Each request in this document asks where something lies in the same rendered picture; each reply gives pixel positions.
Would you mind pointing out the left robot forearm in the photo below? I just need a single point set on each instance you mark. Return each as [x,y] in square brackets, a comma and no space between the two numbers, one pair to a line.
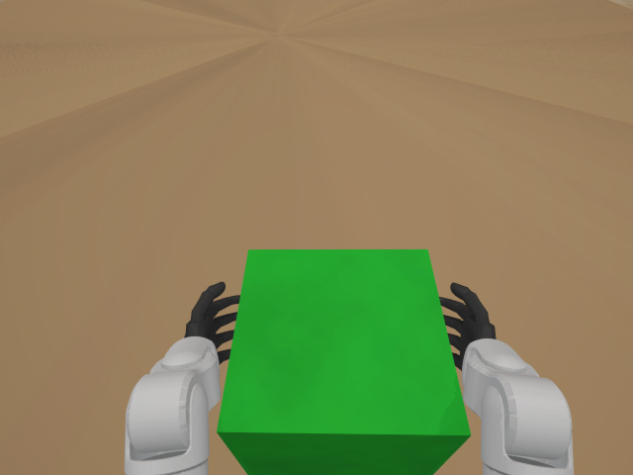
[167,417]

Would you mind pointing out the right robot hand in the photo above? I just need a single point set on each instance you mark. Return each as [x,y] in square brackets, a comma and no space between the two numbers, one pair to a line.
[476,324]

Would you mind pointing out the right robot forearm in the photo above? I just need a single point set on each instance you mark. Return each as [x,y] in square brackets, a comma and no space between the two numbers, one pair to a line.
[526,424]

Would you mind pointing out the left robot hand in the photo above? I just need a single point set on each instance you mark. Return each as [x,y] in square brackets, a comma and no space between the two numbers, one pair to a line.
[203,322]

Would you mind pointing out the carton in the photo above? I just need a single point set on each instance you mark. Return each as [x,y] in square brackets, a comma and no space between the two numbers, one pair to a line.
[341,364]

